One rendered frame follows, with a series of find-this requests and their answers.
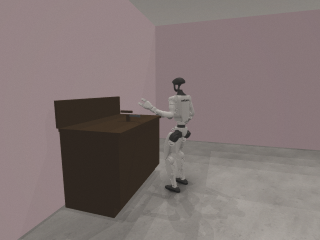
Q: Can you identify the robot left hand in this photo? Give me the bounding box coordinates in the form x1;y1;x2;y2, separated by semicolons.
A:
138;98;152;110

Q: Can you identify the robot right foot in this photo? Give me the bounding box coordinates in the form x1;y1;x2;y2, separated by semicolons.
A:
175;177;188;185

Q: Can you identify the left robot forearm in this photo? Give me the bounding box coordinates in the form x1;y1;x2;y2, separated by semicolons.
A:
150;106;172;118

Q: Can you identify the counter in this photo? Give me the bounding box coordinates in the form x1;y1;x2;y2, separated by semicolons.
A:
54;96;161;218

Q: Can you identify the robot right upper arm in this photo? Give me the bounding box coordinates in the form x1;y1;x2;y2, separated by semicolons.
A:
187;95;195;117

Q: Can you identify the right robot forearm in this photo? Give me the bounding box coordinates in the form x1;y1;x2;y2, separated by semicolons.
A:
183;115;194;125

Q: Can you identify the robot left upper arm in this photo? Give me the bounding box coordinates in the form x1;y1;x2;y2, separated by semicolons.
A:
167;95;177;120

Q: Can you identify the robot left foot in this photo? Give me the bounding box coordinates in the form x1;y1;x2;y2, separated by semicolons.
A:
165;185;181;193

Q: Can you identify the robot foot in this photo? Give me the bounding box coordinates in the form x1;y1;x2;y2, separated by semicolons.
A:
175;177;188;185
165;185;181;193

